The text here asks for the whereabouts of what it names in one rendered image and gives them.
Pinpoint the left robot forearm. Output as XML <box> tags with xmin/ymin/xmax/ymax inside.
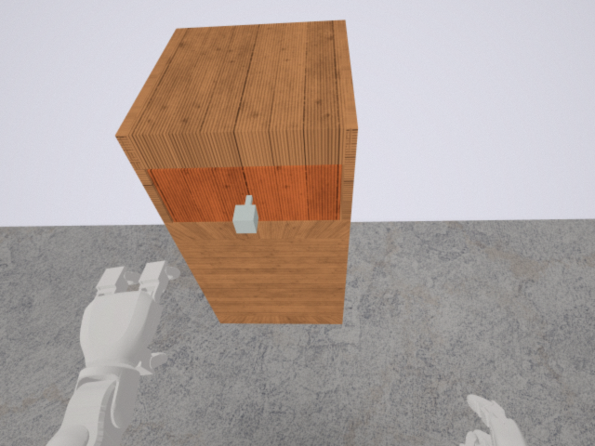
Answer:
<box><xmin>46</xmin><ymin>363</ymin><xmax>140</xmax><ymax>446</ymax></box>

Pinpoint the handle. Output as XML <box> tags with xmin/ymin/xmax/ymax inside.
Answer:
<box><xmin>232</xmin><ymin>195</ymin><xmax>258</xmax><ymax>233</ymax></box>

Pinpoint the drawer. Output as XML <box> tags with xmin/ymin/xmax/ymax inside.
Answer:
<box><xmin>147</xmin><ymin>164</ymin><xmax>342</xmax><ymax>222</ymax></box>

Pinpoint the robot left hand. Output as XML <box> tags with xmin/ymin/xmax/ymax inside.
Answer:
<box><xmin>80</xmin><ymin>260</ymin><xmax>180</xmax><ymax>375</ymax></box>

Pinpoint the cabinet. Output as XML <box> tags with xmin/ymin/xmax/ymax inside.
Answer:
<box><xmin>115</xmin><ymin>20</ymin><xmax>358</xmax><ymax>324</ymax></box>

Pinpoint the robot right hand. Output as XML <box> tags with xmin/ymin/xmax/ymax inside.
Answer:
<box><xmin>459</xmin><ymin>394</ymin><xmax>528</xmax><ymax>446</ymax></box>

